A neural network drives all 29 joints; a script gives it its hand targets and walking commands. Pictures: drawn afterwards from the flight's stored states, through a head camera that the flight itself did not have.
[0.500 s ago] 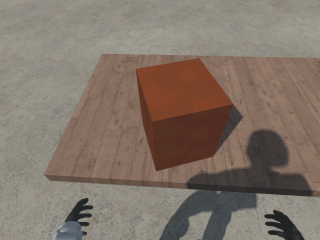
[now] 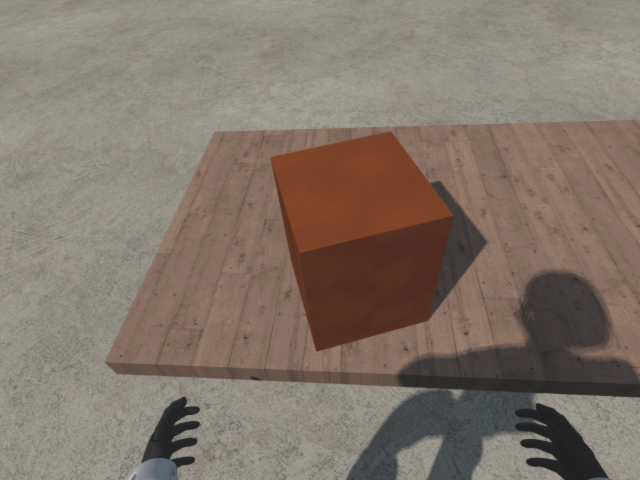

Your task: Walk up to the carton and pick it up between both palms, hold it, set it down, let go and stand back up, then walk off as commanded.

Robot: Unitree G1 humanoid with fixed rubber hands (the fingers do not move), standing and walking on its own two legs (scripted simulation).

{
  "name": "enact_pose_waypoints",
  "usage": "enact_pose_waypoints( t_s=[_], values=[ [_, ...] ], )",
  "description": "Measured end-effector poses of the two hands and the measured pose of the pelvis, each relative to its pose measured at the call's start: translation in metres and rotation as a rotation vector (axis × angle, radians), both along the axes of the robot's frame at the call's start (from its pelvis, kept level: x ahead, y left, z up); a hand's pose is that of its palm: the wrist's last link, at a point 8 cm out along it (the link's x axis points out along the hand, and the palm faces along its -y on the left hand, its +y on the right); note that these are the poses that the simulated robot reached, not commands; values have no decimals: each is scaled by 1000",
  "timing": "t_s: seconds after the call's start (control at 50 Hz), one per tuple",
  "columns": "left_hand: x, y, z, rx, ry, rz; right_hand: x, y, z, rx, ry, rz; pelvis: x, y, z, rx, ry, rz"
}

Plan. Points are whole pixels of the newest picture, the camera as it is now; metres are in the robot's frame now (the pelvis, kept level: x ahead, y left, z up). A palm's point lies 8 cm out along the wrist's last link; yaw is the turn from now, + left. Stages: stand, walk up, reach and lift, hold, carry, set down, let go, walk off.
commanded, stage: reach and lift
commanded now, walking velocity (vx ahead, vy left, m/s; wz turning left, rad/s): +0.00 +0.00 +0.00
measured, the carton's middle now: (353, 242) +0.49 -0.02 +0.00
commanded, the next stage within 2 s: none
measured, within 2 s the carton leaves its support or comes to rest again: neither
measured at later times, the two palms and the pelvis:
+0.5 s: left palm (197, 431) +0.21 +0.20 -0.04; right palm (585, 426) +0.21 -0.28 -0.04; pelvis +0.05 +0.01 +0.01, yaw +0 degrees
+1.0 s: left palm (218, 411) +0.23 +0.16 -0.01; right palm (589, 389) +0.25 -0.30 -0.03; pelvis +0.05 +0.01 +0.00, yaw +0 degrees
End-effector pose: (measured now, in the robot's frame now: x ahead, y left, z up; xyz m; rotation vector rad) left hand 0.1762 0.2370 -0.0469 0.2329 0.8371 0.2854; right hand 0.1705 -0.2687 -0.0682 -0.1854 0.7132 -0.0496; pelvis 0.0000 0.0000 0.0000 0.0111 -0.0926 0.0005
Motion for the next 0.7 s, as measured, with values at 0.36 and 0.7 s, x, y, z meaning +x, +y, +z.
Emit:
enact_pose_waypoints(
  t_s=[0.36, 0.7],
  values=[
    [28, -32, 2, -74, -171, 1, 28, -14, 27, 11, -79, 19, 34, 6, 8, -11, 17, -6],
    [43, -52, 18, -114, -361, 32, 65, -11, 37, 50, -192, 76, 59, 16, 6, -38, 64, -4]
  ],
)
